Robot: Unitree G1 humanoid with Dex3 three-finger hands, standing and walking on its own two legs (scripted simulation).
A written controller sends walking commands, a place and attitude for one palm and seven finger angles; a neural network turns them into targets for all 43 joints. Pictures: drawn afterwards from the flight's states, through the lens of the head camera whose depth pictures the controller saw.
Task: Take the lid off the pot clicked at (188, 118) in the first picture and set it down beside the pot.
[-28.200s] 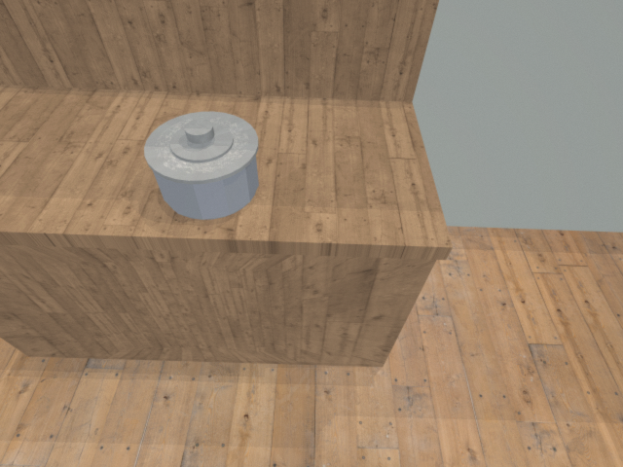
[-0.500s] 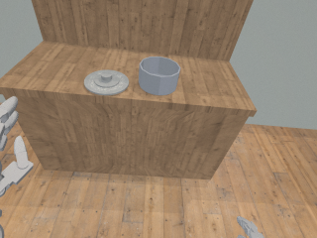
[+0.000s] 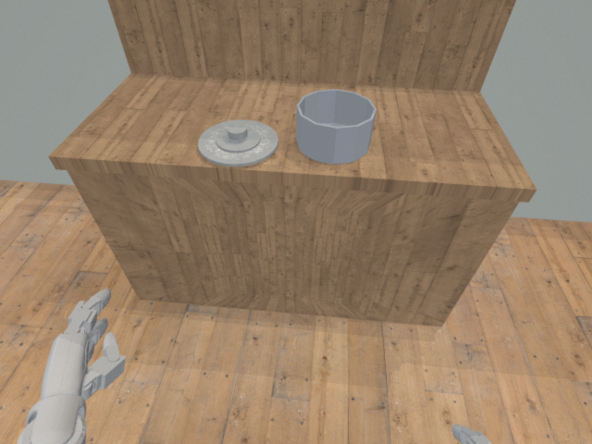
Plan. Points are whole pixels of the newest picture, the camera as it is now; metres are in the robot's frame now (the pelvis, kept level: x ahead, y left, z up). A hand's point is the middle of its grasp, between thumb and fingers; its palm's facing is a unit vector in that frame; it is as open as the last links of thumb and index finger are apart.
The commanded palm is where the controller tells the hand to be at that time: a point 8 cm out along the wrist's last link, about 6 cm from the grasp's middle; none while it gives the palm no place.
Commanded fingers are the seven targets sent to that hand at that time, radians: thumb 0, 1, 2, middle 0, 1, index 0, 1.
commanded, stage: stop stepping back and stand still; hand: left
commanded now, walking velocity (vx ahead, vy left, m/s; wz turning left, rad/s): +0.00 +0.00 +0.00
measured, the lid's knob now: (237, 131) +0.82 +0.17 -0.01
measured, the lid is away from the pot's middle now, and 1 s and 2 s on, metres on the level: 0.25 0.25 0.25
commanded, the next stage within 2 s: let the arm hang, fingers relaxed in 0.92 s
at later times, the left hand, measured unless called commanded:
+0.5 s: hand out of the picture +0.06 +0.16 -0.15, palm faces +0.05 -0.97 -0.22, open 7.3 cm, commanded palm none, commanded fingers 0.00 0.90 0.90 -0.20 -0.30 -0.20 -0.30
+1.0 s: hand out of the picture +0.08 +0.14 -0.15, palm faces +0.05 -0.98 -0.20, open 7.2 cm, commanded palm none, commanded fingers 0.00 0.90 0.90 -0.20 -0.30 -0.20 -0.30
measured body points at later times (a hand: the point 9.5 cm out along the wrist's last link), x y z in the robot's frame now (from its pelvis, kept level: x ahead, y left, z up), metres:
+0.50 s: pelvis +0.04 -0.03 +0.02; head +0.08 -0.03 +0.47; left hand +0.06 +0.21 -0.13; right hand +0.04 -0.25 -0.13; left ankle +0.01 +0.08 -0.71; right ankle +0.03 -0.13 -0.71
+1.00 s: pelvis +0.06 -0.04 +0.02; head +0.08 -0.03 +0.47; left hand +0.08 +0.19 -0.14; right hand +0.05 -0.25 -0.13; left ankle +0.01 +0.08 -0.71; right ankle +0.03 -0.13 -0.71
